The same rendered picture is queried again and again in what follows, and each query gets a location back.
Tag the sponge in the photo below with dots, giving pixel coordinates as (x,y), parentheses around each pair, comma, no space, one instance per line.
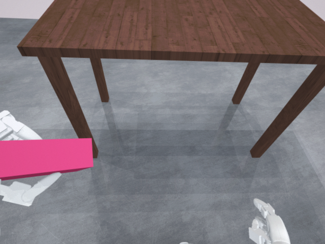
(29,158)

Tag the right robot hand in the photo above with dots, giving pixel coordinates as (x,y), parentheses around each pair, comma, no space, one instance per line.
(271,230)

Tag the left robot hand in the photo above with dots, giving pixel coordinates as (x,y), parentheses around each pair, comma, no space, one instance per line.
(18,192)

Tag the table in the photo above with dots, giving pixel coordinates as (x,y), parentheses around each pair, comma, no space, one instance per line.
(244,31)

